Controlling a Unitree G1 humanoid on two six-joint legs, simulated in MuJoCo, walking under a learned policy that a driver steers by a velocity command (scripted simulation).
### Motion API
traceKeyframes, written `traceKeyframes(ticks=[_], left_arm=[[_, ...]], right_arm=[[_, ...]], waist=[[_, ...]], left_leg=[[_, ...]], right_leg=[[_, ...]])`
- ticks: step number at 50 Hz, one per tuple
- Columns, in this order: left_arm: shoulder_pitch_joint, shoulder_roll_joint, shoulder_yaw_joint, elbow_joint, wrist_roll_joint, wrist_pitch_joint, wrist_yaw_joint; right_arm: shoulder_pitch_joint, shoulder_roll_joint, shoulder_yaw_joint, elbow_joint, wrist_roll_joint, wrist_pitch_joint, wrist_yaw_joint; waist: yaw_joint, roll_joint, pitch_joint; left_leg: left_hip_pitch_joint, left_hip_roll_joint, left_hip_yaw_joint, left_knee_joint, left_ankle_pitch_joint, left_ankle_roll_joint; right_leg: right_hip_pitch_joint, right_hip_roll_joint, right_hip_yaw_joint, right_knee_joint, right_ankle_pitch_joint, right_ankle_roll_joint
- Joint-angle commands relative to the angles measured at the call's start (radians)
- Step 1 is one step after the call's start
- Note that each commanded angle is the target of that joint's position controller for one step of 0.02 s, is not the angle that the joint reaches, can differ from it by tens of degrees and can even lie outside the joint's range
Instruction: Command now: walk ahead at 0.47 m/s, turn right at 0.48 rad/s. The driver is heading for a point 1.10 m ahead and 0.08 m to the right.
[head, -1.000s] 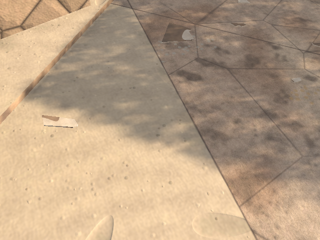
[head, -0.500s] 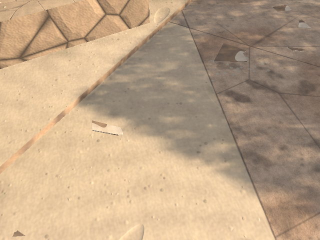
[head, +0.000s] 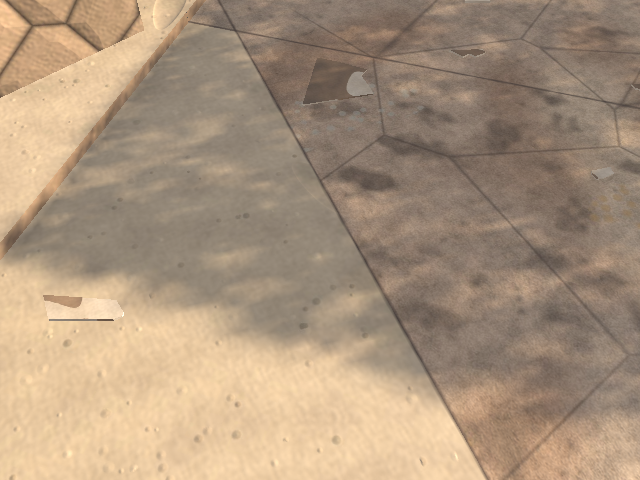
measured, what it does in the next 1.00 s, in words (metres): walks ahead, turning right: left foot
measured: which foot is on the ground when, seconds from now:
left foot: up 0.00-0.52, down 0.54-1.00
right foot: down 0.00-0.56, up 0.58-1.00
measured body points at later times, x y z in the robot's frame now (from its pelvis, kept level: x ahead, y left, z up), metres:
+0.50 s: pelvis +0.29 -0.02 +0.02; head +0.33 -0.03 +0.47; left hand +0.32 +0.27 -0.10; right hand +0.47 -0.29 -0.07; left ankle +0.48 +0.06 -0.69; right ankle +0.12 -0.06 -0.71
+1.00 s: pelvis +0.56 -0.09 +0.03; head +0.59 -0.10 +0.47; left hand +0.83 +0.05 -0.07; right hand +0.43 -0.31 -0.11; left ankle +0.48 +0.04 -0.71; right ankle +0.66 -0.23 -0.69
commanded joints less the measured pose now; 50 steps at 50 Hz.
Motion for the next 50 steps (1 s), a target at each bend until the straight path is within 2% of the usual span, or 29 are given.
traceKeyframes(ticks=[1, 2, 3, 4, 5, 6, 7, 10, 13, 15, 21, 22, 24, 25, 26, 27, 28, 29, 30, 31, 32, 33, 35, 37, 40, 43, 47, 49, 50], left_arm=[[0.371, 0.295, 0.092, 0.041, 0.011, -0.006, 0.034], [0.386, 0.270, 0.095, 0.048, -0.038, 0.002, 0.033], [0.314, 0.246, 0.087, 0.058, -0.035, 0.002, 0.040], [0.272, 0.192, 0.075, 0.058, -0.035, -0.001, 0.041], [0.233, 0.166, 0.067, 0.055, -0.034, -0.007, 0.043], [0.210, 0.142, 0.058, 0.056, -0.037, -0.012, 0.046], [0.206, 0.135, 0.054, 0.056, -0.040, -0.020, 0.045], [0.239, 0.161, 0.060, 0.068, -0.044, -0.037, 0.043], [0.305, 0.166, 0.062, 0.083, -0.045, -0.036, 0.045], [0.349, 0.167, 0.063, 0.093, -0.046, -0.033, 0.047], [0.446, 0.159, 0.057, 0.118, -0.033, -0.032, 0.066], [0.446, 0.160, 0.055, 0.121, -0.031, -0.034, 0.071], [0.403, 0.174, 0.053, 0.120, -0.028, -0.039, 0.078], [0.386, 0.187, 0.054, 0.120, -0.026, -0.043, 0.078], [0.371, 0.195, 0.054, 0.125, -0.026, -0.047, 0.072], [0.367, 0.170, 0.046, 0.115, -0.030, -0.054, 0.064], [0.492, 0.073, 0.026, 0.097, -0.065, -0.055, 0.059], [0.515, 0.126, 0.031, 0.116, -0.043, -0.050, 0.064], [0.427, 0.147, 0.036, 0.115, -0.022, -0.044, 0.063], [0.344, 0.136, 0.030, 0.100, -0.015, -0.045, 0.055], [0.305, 0.123, 0.028, 0.089, -0.015, -0.041, 0.048], [0.297, 0.117, 0.027, 0.083, -0.005, -0.031, 0.040], [0.314, 0.093, 0.019, 0.093, 0.001, -0.016, 0.030], [0.274, 0.081, 0.014, 0.082, 0.004, -0.009, 0.024], [0.124, 0.066, 0.000, 0.035, 0.002, -0.011, 0.017], [-0.013, 0.034, -0.020, -0.006, -0.004, -0.019, 0.013], [-0.093, 0.052, -0.022, -0.028, -0.014, -0.028, 0.022], [-0.078, 0.073, -0.015, -0.028, -0.015, -0.036, 0.031], [-0.028, 0.086, -0.009, -0.014, -0.014, -0.043, 0.036]], right_arm=[[0.059, -0.057, -0.012, -0.129, 0.014, -0.014, 0.018], [-0.067, -0.160, -0.035, -0.151, 0.004, -0.027, 0.023], [-0.141, -0.157, -0.033, -0.187, 0.016, -0.039, 0.028], [-0.149, -0.148, -0.028, -0.188, 0.012, -0.048, 0.027], [-0.150, -0.140, -0.028, -0.184, 0.002, -0.040, 0.026], [-0.124, -0.133, -0.026, -0.184, -0.013, -0.020, 0.027], [-0.108, -0.123, -0.025, -0.183, -0.022, -0.001, 0.031], [-0.157, -0.102, -0.022, -0.211, -0.030, 0.032, 0.038], [-0.306, -0.108, -0.023, -0.265, -0.027, 0.037, 0.039], [-0.375, -0.106, -0.021, -0.287, -0.022, 0.034, 0.042], [-0.537, -0.098, -0.005, -0.346, -0.011, 0.018, 0.055], [-0.541, -0.100, -0.005, -0.352, -0.009, 0.014, 0.055], [-0.457, -0.123, -0.013, -0.330, -0.008, 0.007, 0.050], [-0.370, -0.148, -0.025, -0.301, -0.007, 0.003, 0.042], [-0.231, -0.172, -0.037, -0.259, -0.005, -0.007, 0.030], [-0.081, -0.212, -0.050, -0.235, -0.018, -0.018, 0.013], [0.019, -0.318, -0.079, -0.231, -0.041, -0.015, 0.003], [-0.002, -0.281, -0.080, -0.211, -0.013, 0.001, 0.017], [-0.098, -0.206, -0.067, -0.225, 0.004, 0.005, 0.022], [-0.159, -0.145, -0.053, -0.229, 0.005, 0.002, 0.027], [-0.175, -0.122, -0.045, -0.219, -0.001, -0.002, 0.027], [-0.169, -0.110, -0.040, -0.201, 0.002, -0.007, 0.025], [-0.132, -0.111, -0.040, -0.171, 0.009, -0.024, 0.031], [-0.104, -0.125, -0.044, -0.146, 0.017, -0.036, 0.036], [-0.063, -0.122, -0.044, -0.116, 0.019, -0.033, 0.036], [-0.006, -0.127, -0.045, -0.085, 0.025, -0.027, 0.036], [0.048, -0.161, -0.054, -0.060, 0.019, -0.017, 0.029], [0.038, -0.173, -0.059, -0.057, 0.013, -0.012, 0.023], [0.026, -0.181, -0.062, -0.058, 0.012, -0.010, 0.021]], waist=[[0.109, -0.224, -0.334], [0.170, -0.085, -0.364], [0.129, -0.062, -0.200], [0.093, 0.010, -0.113], [0.057, 0.036, -0.064], [0.021, 0.023, -0.056], [0.006, 0.011, -0.063], [0.004, -0.006, -0.041], [0.051, -0.026, 0.004], [0.081, -0.038, -0.001], [0.145, -0.061, -0.003], [0.141, -0.066, -0.002], [0.089, -0.078, -0.019], [0.052, -0.083, -0.057], [-0.017, -0.059, -0.125], [-0.082, -0.025, -0.226], [-0.051, 0.195, -0.388], [-0.029, 0.210, -0.388], [0.000, 0.083, -0.206], [0.005, 0.012, -0.116], [0.021, 0.026, -0.067], [0.040, 0.058, -0.044], [0.056, 0.086, -0.054], [0.062, 0.087, -0.042], [0.038, 0.079, -0.001], [0.004, 0.079, 0.011], [-0.017, 0.079, 0.002], [0.003, 0.083, -0.006], [0.029, 0.085, -0.023]], left_leg=[[-0.736, -0.037, -0.025, 0.949, 0.032, 0.018], [-0.829, -0.050, -0.225, 1.037, 0.042, 0.028], [-0.877, 0.012, -0.235, 0.991, 0.157, 0.038], [-0.834, 0.051, -0.218, 0.899, 0.218, 0.038], [-0.778, 0.074, -0.218, 0.836, 0.222, 0.029], [-0.718, 0.085, -0.218, 0.795, 0.212, 0.012], [-0.689, 0.090, -0.215, 0.756, 0.202, -0.001], [-0.724, 0.095, -0.181, 0.647, 0.251, -0.038], [-0.817, 0.093, -0.167, 0.491, 0.390, -0.065], [-0.838, 0.077, -0.167, 0.400, 0.473, -0.068], [-0.828, 0.017, -0.144, 0.191, 0.522, -0.037], [-0.793, 0.010, -0.147, 0.156, 0.518, -0.022], [-0.633, -0.017, -0.148, 0.083, 0.464, 0.018], [-0.518, -0.048, -0.139, 0.070, 0.409, 0.039], [-0.354, -0.059, -0.128, 0.016, 0.417, 0.065], [-0.118, 0.060, -0.240, 0.015, 0.364, 0.104], [0.176, 0.356, -0.684, 0.005, 0.293, 0.233], [0.148, 0.413, -0.944, -0.122, 0.266, 0.284], [-0.013, 0.369, -0.814, -0.147, 0.182, 0.269], [-0.135, 0.320, -0.677, -0.173, 0.224, 0.246], [-0.209, 0.270, -0.576, -0.200, 0.303, 0.218], [-0.264, 0.229, -0.499, -0.220, 0.379, 0.199], [-0.289, 0.201, -0.427, -0.238, 0.505, 0.197], [-0.285, 0.194, -0.378, -0.272, 0.545, 0.208], [-0.277, 0.166, -0.310, -0.320, 0.565, 0.205], [-0.293, 0.124, -0.272, -0.306, 0.634, 0.184], [-0.234, 0.158, -0.319, -0.238, 0.707, 0.176], [-0.204, 0.177, -0.355, -0.184, 0.738, 0.165], [-0.202, 0.174, -0.363, -0.130, 0.772, 0.155]], right_leg=[[0.863, -0.383, 0.738, -0.149, -0.226, -0.250], [0.841, -0.388, 0.908, -0.281, -0.200, -0.268], [0.704, -0.361, 0.730, -0.300, -0.129, -0.229], [0.557, -0.326, 0.624, -0.319, 0.004, -0.195], [0.448, -0.273, 0.539, -0.330, 0.108, -0.163], [0.372, -0.231, 0.475, -0.347, 0.175, -0.149], [0.338, -0.210, 0.438, -0.357, 0.210, -0.144], [0.284, -0.165, 0.390, -0.390, 0.208, -0.142], [0.309, -0.142, 0.399, -0.410, 0.189, -0.109], [0.360, -0.132, 0.403, -0.387, 0.239, -0.079], [0.521, -0.151, 0.429, -0.311, 0.435, -0.057], [0.536, -0.165, 0.437, -0.303, 0.463, -0.051], [0.530, -0.180, 0.429, -0.257, 0.579, -0.020], [0.533, -0.173, 0.418, -0.175, 0.724, -0.004], [0.519, -0.137, 0.379, -0.014, 0.779, 0.014], [0.388, -0.098, 0.354, 0.205, 0.581, 0.028], [0.109, 0.043, 0.246, 0.571, 0.047, 0.077], [-0.032, 0.087, 0.232, 0.702, -0.359, 0.075], [-0.085, 0.024, 0.250, 0.734, -0.269, 0.072], [-0.080, -0.009, 0.244, 0.687, -0.204, 0.072], [-0.070, -0.037, 0.231, 0.639, -0.183, 0.071], [-0.046, -0.055, 0.221, 0.599, -0.177, 0.077], [-0.017, -0.059, 0.201, 0.559, -0.166, 0.088], [-0.063, -0.079, 0.174, 0.511, -0.127, 0.101], [-0.135, -0.121, 0.122, 0.363, -0.015, 0.127], [-0.072, -0.112, 0.075, 0.157, 0.091, 0.147], [-0.002, -0.079, 0.069, 0.029, 0.102, 0.147], [0.056, -0.067, 0.082, -0.019, 0.040, 0.131], [0.130, -0.052, 0.082, -0.056, 0.004, 0.120]])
